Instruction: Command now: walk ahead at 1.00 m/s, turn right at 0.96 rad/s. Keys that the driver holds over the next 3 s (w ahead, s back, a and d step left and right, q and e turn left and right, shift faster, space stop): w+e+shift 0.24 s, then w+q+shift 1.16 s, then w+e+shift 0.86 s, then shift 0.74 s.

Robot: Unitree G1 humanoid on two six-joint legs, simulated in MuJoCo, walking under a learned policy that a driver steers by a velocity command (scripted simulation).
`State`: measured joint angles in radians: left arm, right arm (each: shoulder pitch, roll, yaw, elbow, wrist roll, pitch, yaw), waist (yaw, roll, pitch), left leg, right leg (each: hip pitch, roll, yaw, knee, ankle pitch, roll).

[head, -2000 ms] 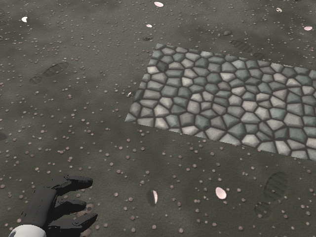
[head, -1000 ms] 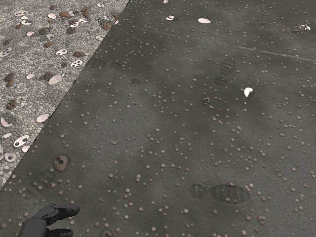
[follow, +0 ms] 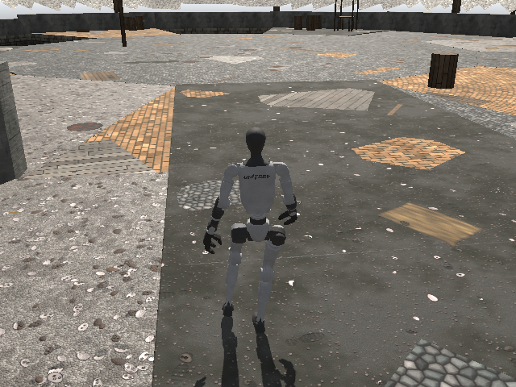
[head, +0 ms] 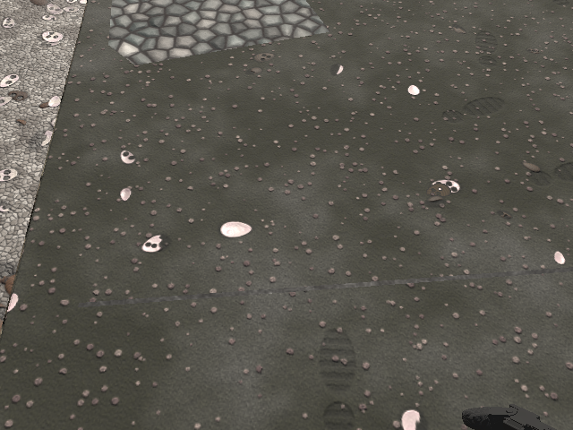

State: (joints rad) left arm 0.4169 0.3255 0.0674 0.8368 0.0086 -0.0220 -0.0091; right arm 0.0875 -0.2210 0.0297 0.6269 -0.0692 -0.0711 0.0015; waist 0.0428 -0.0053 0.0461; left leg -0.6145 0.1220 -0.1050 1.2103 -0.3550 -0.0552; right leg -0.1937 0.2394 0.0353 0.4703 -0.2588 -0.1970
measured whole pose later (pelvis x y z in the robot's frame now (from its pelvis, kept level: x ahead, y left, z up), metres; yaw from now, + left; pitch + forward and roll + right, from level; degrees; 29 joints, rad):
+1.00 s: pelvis +0.88 -0.04 -0.02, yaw +8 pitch +2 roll -2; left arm 0.50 0.31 0.05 0.89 0.03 -0.09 0.02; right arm -0.04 -0.34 -0.04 0.62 -0.02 -0.01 0.09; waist 0.07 0.03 0.04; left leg -0.74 0.02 0.14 0.76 -0.04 0.15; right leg 0.26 0.00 -0.29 0.23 -0.46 0.05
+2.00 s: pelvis +1.73 +0.27 +0.01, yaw +18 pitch +2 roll +1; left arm 0.34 0.33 0.07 0.80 0.01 -0.02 -0.03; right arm 0.22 -0.27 -0.02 0.71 -0.05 -0.08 -0.01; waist 0.03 -0.04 -0.02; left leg -0.24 0.02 0.08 0.49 -0.28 0.00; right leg -0.46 -0.01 0.01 1.23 -0.30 -0.09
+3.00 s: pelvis +2.37 +0.37 +0.00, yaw -9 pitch +0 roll +1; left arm 0.18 0.25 0.04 0.81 0.01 0.05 0.04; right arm 0.14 -0.21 -0.02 0.76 -0.02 -0.01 0.00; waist -0.01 -0.01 0.05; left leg -0.39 -0.07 0.03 0.48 -0.09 0.07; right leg -0.37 -0.05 0.07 0.69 -0.33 0.03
